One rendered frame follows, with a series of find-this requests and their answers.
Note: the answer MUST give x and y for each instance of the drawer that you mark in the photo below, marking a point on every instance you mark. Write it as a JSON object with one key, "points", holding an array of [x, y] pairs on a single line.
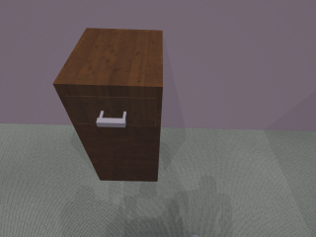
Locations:
{"points": [[139, 110]]}

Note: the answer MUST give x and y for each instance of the handle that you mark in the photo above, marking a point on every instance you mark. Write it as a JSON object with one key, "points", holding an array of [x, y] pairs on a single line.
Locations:
{"points": [[111, 122]]}

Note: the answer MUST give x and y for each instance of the cabinet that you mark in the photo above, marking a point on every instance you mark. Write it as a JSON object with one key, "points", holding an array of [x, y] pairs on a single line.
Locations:
{"points": [[117, 63]]}

